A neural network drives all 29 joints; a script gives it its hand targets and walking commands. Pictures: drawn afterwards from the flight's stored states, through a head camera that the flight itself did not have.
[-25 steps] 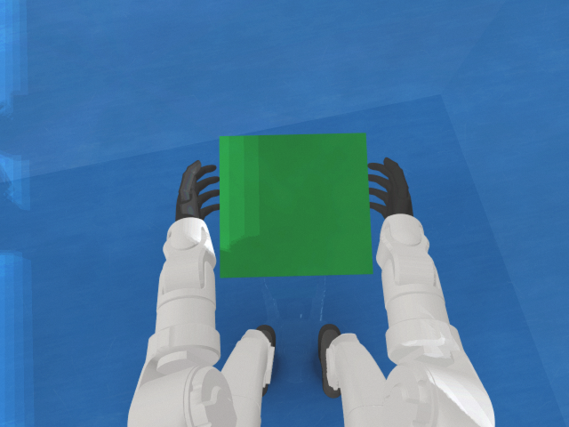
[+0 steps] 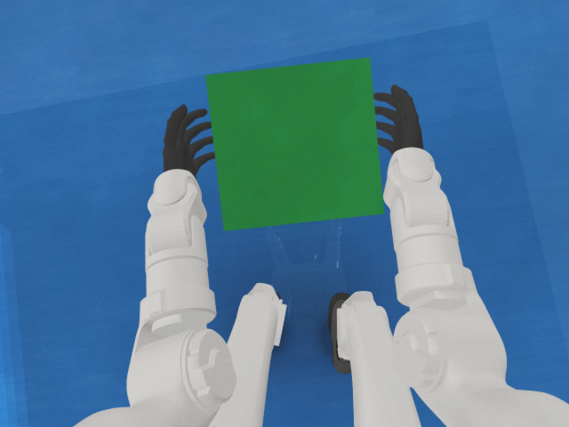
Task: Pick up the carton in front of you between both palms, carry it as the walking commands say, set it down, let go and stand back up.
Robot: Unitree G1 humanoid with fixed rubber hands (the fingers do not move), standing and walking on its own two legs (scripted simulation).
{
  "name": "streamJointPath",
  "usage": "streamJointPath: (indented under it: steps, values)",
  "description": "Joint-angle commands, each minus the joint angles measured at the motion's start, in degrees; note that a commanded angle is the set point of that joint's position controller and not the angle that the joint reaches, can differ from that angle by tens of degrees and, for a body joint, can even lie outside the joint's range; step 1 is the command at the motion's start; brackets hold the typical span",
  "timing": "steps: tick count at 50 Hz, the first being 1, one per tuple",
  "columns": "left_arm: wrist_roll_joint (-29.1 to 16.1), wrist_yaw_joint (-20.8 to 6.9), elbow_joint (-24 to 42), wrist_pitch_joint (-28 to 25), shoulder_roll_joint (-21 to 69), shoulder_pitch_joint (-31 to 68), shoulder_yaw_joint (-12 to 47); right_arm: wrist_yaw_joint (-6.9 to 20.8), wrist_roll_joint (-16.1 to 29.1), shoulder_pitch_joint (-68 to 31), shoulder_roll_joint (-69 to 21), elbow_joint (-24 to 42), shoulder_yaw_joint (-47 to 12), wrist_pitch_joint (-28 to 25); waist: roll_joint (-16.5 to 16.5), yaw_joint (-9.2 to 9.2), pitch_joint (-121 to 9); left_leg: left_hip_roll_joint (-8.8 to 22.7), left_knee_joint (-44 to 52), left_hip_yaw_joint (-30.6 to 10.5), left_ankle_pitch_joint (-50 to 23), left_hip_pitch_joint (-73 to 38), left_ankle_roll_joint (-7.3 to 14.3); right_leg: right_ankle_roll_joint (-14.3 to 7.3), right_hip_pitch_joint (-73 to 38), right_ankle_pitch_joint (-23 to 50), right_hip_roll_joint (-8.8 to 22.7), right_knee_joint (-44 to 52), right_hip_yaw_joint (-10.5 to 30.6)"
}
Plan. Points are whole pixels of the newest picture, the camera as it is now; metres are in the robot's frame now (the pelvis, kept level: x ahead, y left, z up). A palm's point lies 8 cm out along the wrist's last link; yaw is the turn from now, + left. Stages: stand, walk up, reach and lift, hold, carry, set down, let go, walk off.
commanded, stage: set down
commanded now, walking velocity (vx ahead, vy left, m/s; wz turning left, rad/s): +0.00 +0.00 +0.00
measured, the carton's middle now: (293, 156) +0.47 +0.06 -0.21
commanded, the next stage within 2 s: none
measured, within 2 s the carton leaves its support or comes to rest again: rests again in 1.16 s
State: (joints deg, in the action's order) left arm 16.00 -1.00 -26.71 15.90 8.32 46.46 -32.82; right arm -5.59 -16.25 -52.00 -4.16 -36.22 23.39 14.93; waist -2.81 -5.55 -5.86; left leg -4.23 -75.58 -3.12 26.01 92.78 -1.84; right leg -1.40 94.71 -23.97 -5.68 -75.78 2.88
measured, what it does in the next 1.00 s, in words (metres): lowers itself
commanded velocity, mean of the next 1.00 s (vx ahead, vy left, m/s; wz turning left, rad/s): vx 0.00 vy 0.00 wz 0.00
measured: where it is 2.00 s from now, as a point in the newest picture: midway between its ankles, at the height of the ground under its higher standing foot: (303, 344)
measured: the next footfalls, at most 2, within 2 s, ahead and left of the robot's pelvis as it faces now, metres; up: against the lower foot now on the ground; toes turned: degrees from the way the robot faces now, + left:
none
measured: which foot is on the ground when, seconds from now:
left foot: down 0.00-1.00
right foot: down 0.00-1.00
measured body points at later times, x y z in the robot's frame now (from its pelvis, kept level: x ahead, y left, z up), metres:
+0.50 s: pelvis -0.04 +0.00 -0.13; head +0.29 +0.01 +0.18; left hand +0.45 +0.21 -0.25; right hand +0.53 -0.08 -0.25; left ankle +0.06 +0.13 -0.58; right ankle +0.07 -0.10 -0.58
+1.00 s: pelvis -0.03 -0.01 -0.21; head +0.36 +0.01 +0.02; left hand +0.48 +0.23 -0.38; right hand +0.59 -0.05 -0.38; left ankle +0.06 +0.13 -0.58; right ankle +0.07 -0.10 -0.58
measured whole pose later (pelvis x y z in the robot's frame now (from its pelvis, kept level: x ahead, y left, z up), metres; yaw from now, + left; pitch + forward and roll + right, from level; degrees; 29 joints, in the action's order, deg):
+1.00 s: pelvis -0.03 -0.01 -0.21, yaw +4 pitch +42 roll +6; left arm 2.9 7.2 -37.5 17.8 -1.9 77.5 -32.4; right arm -6.8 -1.1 -98.2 19.5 -66.5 -0.2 16.4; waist -2.5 -7.9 19.3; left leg -6.0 -118.5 0.1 36.3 125.1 -4.5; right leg -1.6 128.6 -34.0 -7.5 -120.6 1.8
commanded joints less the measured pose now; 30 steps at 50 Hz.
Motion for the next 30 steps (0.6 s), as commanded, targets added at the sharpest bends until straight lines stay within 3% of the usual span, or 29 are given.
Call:
streamJointPath:
  steps: [1, 13, 22, 30]
  values:
    - [-11.69, -11.27, -0.74, -1.89, 43.20, 38.21, 37.69, 13.24, 10.16, -33.62, -49.82, -3.94, -34.42, -2.19, -4.64, -3.31, -65.69, -4.31, -3.66, 3.76, -27.23, -16.08, -1.55, 2.42, -34.82, 28.29, -3.40, -6.33, -0.37]
    - [-10.81, -8.60, -6.38, 1.65, 40.94, 50.26, 30.31, 13.43, 8.68, -44.93, -42.58, -14.84, -26.08, 0.56, -2.95, -3.75, -57.50, -4.12, -12.52, 5.90, -15.51, -9.32, -2.17, 1.45, -15.28, 10.36, -4.82, -13.84, -3.47]
    - [-12.25, -5.87, -6.15, 0.31, 35.60, 60.94, 26.89, 12.69, 11.29, -55.98, -36.73, -18.36, -24.56, -0.39, -4.87, -6.01, -56.16, -3.71, -19.20, 7.01, -13.69, -6.47, -2.37, 1.32, -11.13, 7.65, -4.46, -21.44, -3.81]
    - [-13.42, -5.81, -7.45, 0.58, 30.12, 66.22, 23.32, 12.27, 12.78, -61.88, -31.29, -23.31, -25.21, 0.53, -7.84, -7.91, -54.78, -2.64, -25.16, 8.72, -11.39, 0.34, -2.14, 1.28, -13.41, 7.63, -3.53, -26.93, -3.00]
